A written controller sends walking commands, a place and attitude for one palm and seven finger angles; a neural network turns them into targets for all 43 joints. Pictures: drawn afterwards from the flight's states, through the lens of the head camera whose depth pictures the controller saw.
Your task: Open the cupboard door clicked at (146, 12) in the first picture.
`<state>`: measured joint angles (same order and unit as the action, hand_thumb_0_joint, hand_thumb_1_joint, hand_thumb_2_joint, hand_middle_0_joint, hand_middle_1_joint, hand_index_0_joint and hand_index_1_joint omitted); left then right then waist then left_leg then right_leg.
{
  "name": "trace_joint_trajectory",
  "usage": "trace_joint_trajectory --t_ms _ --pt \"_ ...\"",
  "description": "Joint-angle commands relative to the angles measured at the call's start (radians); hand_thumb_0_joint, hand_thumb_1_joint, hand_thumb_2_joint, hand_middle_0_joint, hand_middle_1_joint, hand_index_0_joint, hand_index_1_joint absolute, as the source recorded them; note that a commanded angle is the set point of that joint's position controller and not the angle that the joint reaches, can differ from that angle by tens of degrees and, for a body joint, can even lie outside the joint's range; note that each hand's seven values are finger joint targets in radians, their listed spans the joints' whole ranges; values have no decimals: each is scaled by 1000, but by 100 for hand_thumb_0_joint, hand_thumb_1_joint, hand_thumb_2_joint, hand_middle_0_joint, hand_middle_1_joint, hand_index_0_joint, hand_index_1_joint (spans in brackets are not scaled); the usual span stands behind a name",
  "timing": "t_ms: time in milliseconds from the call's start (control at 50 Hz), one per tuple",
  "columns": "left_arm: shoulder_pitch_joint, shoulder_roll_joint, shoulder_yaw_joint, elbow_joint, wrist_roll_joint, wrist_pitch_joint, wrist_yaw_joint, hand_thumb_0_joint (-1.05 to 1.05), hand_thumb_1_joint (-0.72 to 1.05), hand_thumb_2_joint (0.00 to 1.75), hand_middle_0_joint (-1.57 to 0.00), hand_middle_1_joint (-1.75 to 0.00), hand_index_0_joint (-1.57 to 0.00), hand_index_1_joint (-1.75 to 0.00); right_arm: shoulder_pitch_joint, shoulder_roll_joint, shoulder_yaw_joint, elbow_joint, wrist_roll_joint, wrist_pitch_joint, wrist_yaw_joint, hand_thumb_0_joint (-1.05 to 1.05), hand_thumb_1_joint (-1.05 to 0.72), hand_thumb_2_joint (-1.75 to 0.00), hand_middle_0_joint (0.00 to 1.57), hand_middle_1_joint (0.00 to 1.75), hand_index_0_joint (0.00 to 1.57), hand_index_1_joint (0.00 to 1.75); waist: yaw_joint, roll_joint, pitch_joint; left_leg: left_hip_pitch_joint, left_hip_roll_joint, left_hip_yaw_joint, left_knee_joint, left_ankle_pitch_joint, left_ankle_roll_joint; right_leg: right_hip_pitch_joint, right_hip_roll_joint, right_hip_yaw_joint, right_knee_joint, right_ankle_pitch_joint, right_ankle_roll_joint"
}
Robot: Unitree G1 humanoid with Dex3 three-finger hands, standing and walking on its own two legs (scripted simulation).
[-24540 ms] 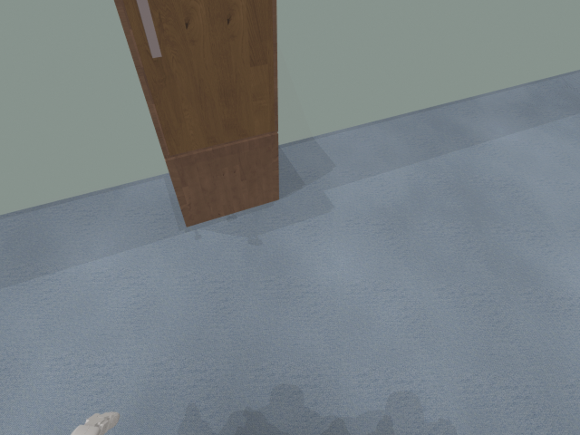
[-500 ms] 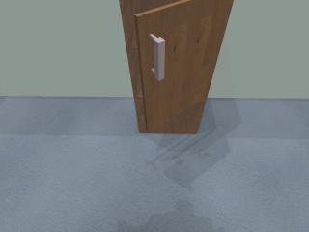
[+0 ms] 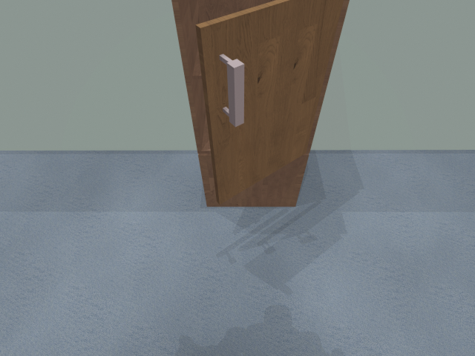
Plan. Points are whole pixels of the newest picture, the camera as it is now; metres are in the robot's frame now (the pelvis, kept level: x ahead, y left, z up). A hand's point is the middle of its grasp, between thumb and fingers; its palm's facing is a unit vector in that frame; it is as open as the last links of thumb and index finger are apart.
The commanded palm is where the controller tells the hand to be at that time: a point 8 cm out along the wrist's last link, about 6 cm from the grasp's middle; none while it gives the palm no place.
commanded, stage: walk to a spot facing it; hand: left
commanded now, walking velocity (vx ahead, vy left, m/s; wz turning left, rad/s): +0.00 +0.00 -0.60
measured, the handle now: (230, 91) +0.63 +0.06 +0.10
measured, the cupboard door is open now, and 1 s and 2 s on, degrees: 37 37 37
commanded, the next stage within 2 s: none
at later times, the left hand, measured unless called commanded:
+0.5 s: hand out of the picture +0.08 +0.17 -0.18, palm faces -0.17 -0.94 -0.29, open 7.4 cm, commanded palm none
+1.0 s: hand out of the picture +0.13 +0.16 -0.19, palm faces -0.41 -0.88 -0.23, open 7.4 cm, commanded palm none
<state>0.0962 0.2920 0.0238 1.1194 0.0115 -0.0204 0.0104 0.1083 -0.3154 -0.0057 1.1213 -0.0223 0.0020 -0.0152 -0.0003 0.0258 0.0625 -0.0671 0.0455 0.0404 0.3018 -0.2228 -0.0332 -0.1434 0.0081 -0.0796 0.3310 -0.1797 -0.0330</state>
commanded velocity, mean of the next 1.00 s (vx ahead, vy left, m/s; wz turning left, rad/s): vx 0.00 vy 0.00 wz -0.60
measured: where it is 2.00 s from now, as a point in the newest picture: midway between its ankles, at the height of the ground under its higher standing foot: outside the picture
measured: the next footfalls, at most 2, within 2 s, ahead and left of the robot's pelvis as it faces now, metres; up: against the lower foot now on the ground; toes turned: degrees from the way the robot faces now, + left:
left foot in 0.94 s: +0.07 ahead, +0.11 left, +0.00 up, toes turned -30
right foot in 1.26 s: -0.06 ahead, -0.15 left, +0.00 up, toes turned -44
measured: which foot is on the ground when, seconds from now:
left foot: down 0.00-0.44, up 0.46-0.92, down 0.94-1.00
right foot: down 0.00-0.94, up 0.96-1.00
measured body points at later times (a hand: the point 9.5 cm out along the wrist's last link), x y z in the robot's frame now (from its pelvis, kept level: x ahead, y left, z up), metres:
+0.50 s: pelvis -0.03 -0.02 -0.03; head +0.01 -0.06 +0.42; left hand +0.09 +0.22 -0.16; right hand -0.05 -0.27 -0.20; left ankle -0.04 +0.14 -0.72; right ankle -0.04 -0.10 -0.75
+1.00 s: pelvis -0.02 +0.00 -0.02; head +0.04 -0.01 +0.43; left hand +0.15 +0.21 -0.17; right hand -0.02 -0.28 -0.14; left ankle +0.04 +0.13 -0.75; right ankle -0.05 -0.10 -0.72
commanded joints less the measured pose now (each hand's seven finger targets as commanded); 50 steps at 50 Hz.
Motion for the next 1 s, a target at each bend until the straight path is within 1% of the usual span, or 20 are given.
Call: trace_joint_trajectory --t_ms 0,160,220,240,280,380,400,420,440,480,520,580,720,800,860,880,900,920,960,980 --pt "43 121 33 -51 1 15 15 0 90 90 -20 -30 -20 -30 88 -61 -24 -46 5 6 -18 0 -90 -90 20 30 20 30 -11 -48 -104 -27 91 1 59 195 18 48 -147 167 34 386 -17" --pt "53 124 65 -136 9 47 3 0 90 90 -20 -30 -20 -30 116 -68 -62 -129 6 22 -31 0 -90 -90 20 30 20 30 -21 -43 -80 -41 119 29 147 74 35 -112 -118 234 125 310 -35" --pt "34 72 66 -181 10 58 -12 0 90 90 -20 -30 -20 -30 122 -105 -78 -150 -6 17 -34 0 -90 -90 20 30 20 30 -21 133 -33 -43 261 -86 24 80 108 -241 -14 129 354 77 7" --pt "29 53 67 -197 10 65 -15 0 90 90 -20 -30 -20 -30 122 -110 -81 -155 -7 11 -34 0 -90 -90 20 30 20 30 -17 206 -22 -49 345 -132 -28 153 167 -287 6 83 527 -227 24" --pt "25 45 80 -217 12 77 -19 0 90 90 -20 -30 -20 -30 118 -91 -76 -167 -13 3 -38 0 -90 -90 20 30 20 30 -4 183 1 -76 378 -114 -24 278 215 -338 -24 107 693 -342 39" --pt "145 8 83 -201 9 59 -33 0 90 90 -20 -30 -20 -30 61 -107 -91 -195 -14 8 -33 0 -90 -90 20 30 20 30 50 94 -40 -89 289 69 206 316 104 -122 -25 9 332 -176 31" --pt "212 38 93 -183 12 50 -29 0 90 90 -20 -30 -20 -30 50 -98 -92 -204 -3 11 -30 0 -90 -90 20 30 20 30 82 18 -60 -154 236 112 345 222 61 -12 -32 31 171 13 19" --pt "255 150 116 -177 25 35 -13 0 90 90 -20 -30 -20 -30 59 -24 -86 -235 13 16 -23 0 -90 -90 20 30 20 30 89 -319 -71 -364 87 171 599 -150 -6 99 -247 404 -4 275 -66" --pt "275 211 124 -178 10 34 1 0 90 90 -20 -30 -20 -30 20 -1 -78 -271 17 28 -18 0 -90 -90 20 30 20 30 108 -409 -59 -461 0 61 808 -447 -22 46 -389 616 -47 449 -174" --pt "193 152 117 -208 10 42 17 0 90 90 -20 -30 -20 -30 -15 2 -81 -263 14 37 -10 0 -90 -90 20 30 20 30 70 -215 10 -529 42 -68 912 -336 -6 -52 -327 580 -78 36 -211" --pt "131 111 104 -227 12 34 20 0 90 90 -20 -30 -20 -30 -4 -2 -82 -247 9 34 -10 0 -90 -90 20 30 20 30 28 -168 -20 -514 49 -76 913 -224 -21 -53 -263 519 -34 123 -175" --pt "151 103 102 -229 12 26 18 0 90 90 -20 -30 -20 -30 23 29 -76 -233 12 35 -7 0 -90 -90 20 30 20 30 17 -88 -124 -442 24 -56 830 -173 -31 -8 -212 450 0 188 -154" --pt "198 107 108 -214 17 33 8 0 90 90 -20 -30 -20 -30 -51 23 -78 -275 17 27 -16 0 -90 -90 20 30 20 30 46 -190 -81 -441 -11 -63 641 -196 -30 23 -191 509 -6 216 -159" --pt "191 118 116 -224 20 36 11 0 90 90 -20 -30 -20 -30 -57 25 -74 -289 27 14 -21 0 -90 -90 20 30 20 30 47 -174 -110 -369 -33 -76 477 -236 -16 29 -194 572 35 322 -172" --pt "121 109 112 -238 12 42 13 0 90 90 -20 -30 -20 -30 55 19 -74 -258 31 4 -29 0 -90 -90 20 30 20 30 -15 -143 -148 -141 -40 -74 191 -75 -7 -88 -136 547 108 298 -99" --pt "105 81 103 -250 3 43 10 0 90 90 -20 -30 -20 -30 100 -14 -79 -243 27 -6 -36 0 -90 -90 20 30 20 30 -38 -74 -159 21 28 -110 73 -8 9 -218 -71 480 168 178 -49" --pt "126 21 91 -267 -10 44 0 0 90 90 -20 -30 -20 -30 108 -104 -92 -252 10 -18 -42 0 -90 -90 20 30 20 30 -31 201 -158 144 269 -364 -48 31 84 -418 71 325 336 -152 15" --pt "91 38 89 -283 -2 40 -10 0 90 90 -20 -30 -20 -30 111 -149 -99 -266 1 -10 -47 0 -90 -90 20 30 20 30 -36 272 -122 99 439 -469 -49 234 187 -471 72 166 566 -444 67" --pt "118 44 99 -301 11 43 -23 0 90 90 -20 -30 -20 -30 59 -119 -82 -312 -15 -5 -45 0 -90 -90 20 30 20 30 0 87 -99 -84 437 -363 -17 247 258 -416 12 141 795 -392 86" --pt "92 50 105 -269 22 53 -28 0 90 90 -20 -30 -20 -30 41 -81 -75 -301 -16 -11 -43 0 -90 -90 20 30 20 30 17 159 -68 -102 334 -286 2 337 211 -433 13 147 838 -331 93"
